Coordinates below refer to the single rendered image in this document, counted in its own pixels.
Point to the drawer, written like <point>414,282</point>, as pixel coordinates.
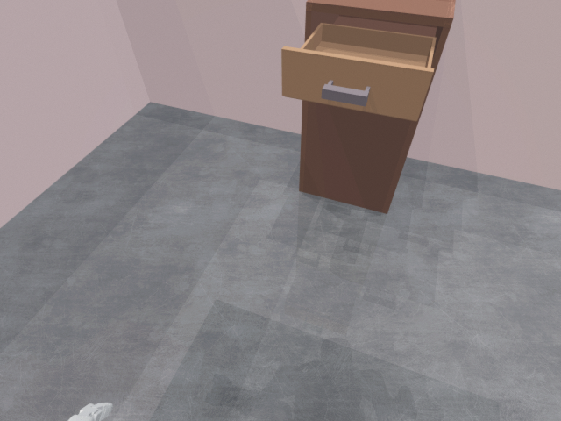
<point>397,67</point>

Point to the cabinet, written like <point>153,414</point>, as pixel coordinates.
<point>356,157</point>

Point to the robot left hand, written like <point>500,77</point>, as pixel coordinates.
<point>93,412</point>

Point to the handle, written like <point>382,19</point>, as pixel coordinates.
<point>345,95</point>

